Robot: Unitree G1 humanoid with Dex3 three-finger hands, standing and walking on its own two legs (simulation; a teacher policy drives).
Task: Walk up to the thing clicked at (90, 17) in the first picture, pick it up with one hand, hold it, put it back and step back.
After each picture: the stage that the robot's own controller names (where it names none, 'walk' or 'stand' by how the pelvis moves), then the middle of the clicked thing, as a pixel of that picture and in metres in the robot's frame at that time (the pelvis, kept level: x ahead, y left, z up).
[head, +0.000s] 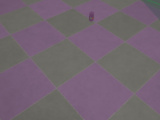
stand; (91, 16) +1.93 -0.16 -0.72
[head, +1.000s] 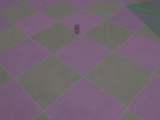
walk; (77, 29) +1.80 +0.16 -0.70
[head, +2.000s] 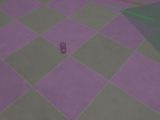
walk; (63, 48) +1.23 +0.26 -0.71
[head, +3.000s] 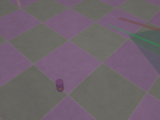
walk; (59, 85) +0.77 +0.23 -0.71
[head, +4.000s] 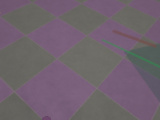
walk; out of the picture +0.42 +0.21 -0.70
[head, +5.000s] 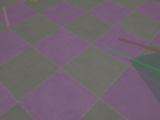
stand; out of the picture +0.40 +0.27 -0.72
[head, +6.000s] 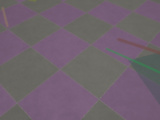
stand; out of the picture +0.38 +0.27 -0.73
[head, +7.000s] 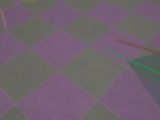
stand; out of the picture +0.38 +0.28 -0.73
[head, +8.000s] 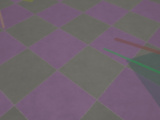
stand; out of the picture +0.37 +0.28 -0.73
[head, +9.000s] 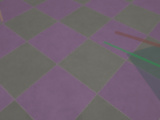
go down; out of the picture +0.37 +0.28 -0.72
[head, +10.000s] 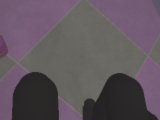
go down; out of the picture +0.46 +0.31 -0.29
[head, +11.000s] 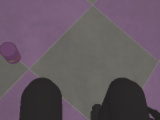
approach; (11, 53) +0.45 +0.30 -0.30
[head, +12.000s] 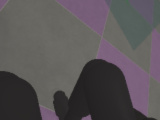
close in; out of the picture +0.43 +0.34 -0.22
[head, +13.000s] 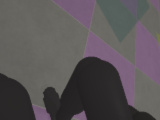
close; out of the picture +0.42 +0.35 -0.22
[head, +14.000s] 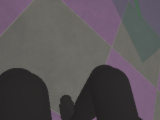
lift; out of the picture +0.39 +0.31 -0.23
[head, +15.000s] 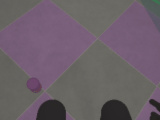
lift; (34, 85) +0.41 +0.25 -0.46
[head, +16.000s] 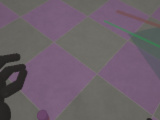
go down; (43, 117) +0.38 +0.23 -0.60
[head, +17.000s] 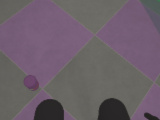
go down; (31, 83) +0.41 +0.25 -0.46
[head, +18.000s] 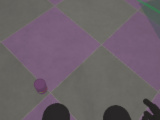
walk; (41, 86) +0.43 +0.24 -0.49
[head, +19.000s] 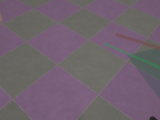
stand; out of the picture +0.36 +0.23 -0.66
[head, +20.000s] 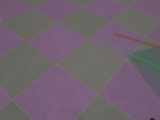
stand; out of the picture +0.37 +0.23 -0.66
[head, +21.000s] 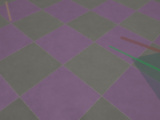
stand; out of the picture +0.37 +0.22 -0.70
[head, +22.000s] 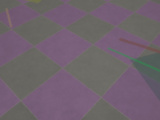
stand; out of the picture +0.38 +0.24 -0.72
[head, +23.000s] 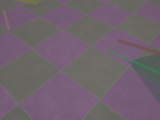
stand; out of the picture +0.36 +0.25 -0.73
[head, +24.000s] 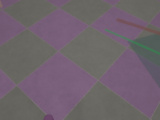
walk; out of the picture +0.39 +0.25 -0.72
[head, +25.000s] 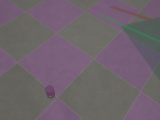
walk; (50, 92) +0.59 +0.21 -0.71
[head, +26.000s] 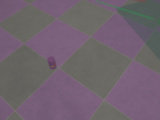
walk; (52, 63) +0.89 +0.33 -0.69
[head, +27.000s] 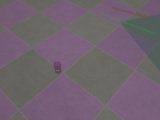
stand; (57, 67) +0.97 +0.24 -0.71
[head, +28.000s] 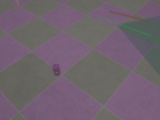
stand; (56, 70) +1.00 +0.26 -0.73
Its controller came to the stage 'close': yes
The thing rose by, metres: 0.02
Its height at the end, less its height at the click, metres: +0.00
